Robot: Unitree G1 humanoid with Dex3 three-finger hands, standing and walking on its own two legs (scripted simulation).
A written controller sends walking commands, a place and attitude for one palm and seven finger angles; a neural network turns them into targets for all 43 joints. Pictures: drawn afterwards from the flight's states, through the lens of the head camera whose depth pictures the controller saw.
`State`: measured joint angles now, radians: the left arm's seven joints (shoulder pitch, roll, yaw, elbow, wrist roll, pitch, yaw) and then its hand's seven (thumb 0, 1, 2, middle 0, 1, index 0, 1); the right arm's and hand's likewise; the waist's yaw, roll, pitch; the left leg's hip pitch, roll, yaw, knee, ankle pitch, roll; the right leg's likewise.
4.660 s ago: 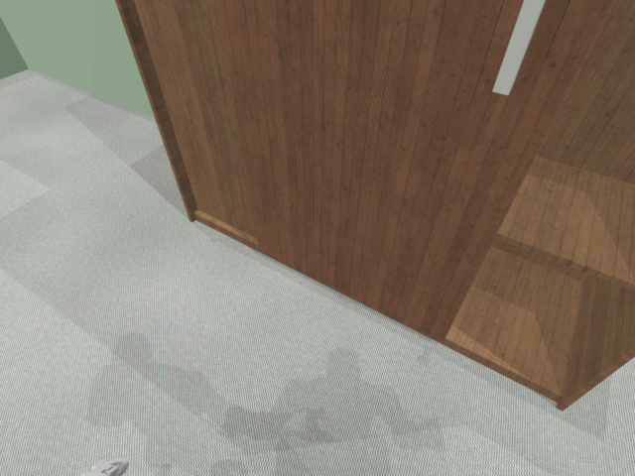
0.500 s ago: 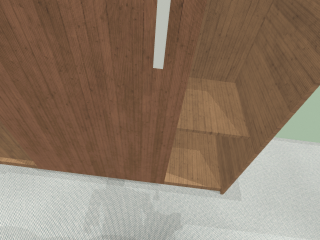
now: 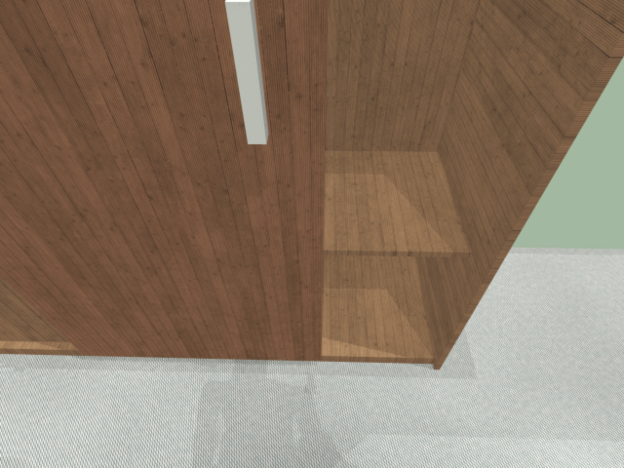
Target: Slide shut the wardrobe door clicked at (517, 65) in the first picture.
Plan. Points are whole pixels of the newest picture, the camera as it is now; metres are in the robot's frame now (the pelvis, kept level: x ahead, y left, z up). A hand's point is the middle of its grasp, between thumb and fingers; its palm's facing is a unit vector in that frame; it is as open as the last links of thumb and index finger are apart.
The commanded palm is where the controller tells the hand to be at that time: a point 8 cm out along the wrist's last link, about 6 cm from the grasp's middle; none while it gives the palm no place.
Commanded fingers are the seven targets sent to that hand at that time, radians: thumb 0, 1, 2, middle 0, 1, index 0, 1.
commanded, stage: come to a stop and stand still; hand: left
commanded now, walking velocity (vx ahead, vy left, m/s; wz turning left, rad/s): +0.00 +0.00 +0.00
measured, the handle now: (252, 69) +0.54 +0.10 +0.26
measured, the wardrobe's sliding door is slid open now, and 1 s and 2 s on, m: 0.38 0.38 0.38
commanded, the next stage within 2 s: look again from close up in 0.44 s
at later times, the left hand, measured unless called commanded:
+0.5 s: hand out of the picture -0.03 +0.11 -0.18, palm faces +0.09 -0.99 -0.14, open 7.4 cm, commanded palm none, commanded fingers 0.00 0.90 0.90 -0.20 -0.30 -0.20 -0.30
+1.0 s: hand out of the picture +0.02 +0.22 -0.18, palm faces +0.01 -0.97 -0.23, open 7.4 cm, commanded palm none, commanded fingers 0.00 0.90 0.90 -0.20 -0.30 -0.20 -0.30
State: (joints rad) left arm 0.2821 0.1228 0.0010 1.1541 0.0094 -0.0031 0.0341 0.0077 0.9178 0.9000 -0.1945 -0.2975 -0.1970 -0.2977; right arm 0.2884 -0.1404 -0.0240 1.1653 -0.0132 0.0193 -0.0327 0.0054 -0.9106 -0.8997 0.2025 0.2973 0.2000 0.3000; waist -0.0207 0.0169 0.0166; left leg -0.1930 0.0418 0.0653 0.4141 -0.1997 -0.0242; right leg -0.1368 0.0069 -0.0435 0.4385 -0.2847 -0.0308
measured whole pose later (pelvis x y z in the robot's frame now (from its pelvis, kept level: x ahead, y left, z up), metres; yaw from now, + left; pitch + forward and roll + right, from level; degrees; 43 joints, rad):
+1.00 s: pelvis +0.00 +0.03 +0.00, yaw -1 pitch +0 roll +0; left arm 0.28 0.19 -0.01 1.06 0.01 -0.01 0.03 0.00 0.91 0.90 -0.19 -0.30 -0.20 -0.30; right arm 0.27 -0.17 0.01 1.06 -0.02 -0.02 -0.02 0.01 -0.93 -0.90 0.20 0.30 0.20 0.30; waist 0.01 0.00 0.00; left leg -0.21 -0.03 0.07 0.48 -0.27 0.05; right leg -0.18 -0.03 -0.02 0.49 -0.31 0.01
